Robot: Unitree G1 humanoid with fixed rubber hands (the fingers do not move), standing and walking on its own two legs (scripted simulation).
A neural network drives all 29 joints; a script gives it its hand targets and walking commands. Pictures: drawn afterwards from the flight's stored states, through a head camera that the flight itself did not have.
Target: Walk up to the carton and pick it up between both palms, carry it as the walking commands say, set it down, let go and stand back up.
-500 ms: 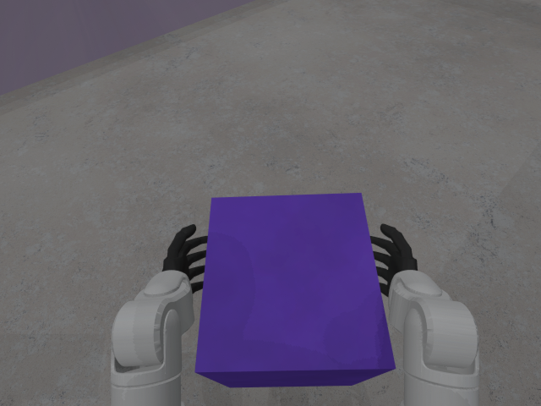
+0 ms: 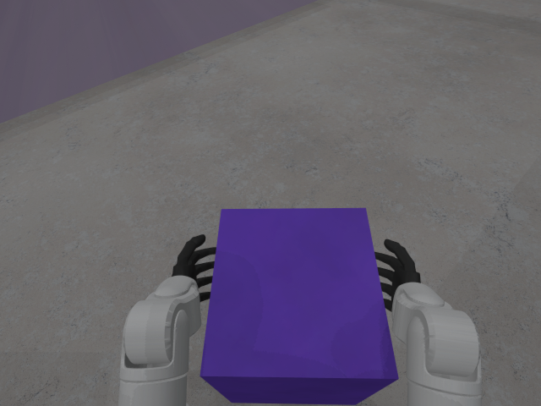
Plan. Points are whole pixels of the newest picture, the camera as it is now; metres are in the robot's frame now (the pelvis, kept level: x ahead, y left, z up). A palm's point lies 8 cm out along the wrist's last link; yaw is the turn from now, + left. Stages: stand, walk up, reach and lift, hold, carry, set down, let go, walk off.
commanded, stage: carry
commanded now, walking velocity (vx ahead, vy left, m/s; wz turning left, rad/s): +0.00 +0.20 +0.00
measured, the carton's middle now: (293, 313) +0.27 +0.00 +0.00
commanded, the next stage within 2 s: none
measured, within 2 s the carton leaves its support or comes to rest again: neither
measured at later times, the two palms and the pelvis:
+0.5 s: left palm (91, 360) +0.17 +0.24 +0.07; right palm (333, 368) +0.17 -0.05 +0.07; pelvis -0.10 +0.10 +0.00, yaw +0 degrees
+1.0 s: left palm out of the picture +0.09 +0.31 +0.09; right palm out of the picture +0.07 +0.03 +0.09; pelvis -0.19 +0.19 +0.01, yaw -2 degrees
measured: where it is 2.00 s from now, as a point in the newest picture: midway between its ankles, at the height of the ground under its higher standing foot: outside the picture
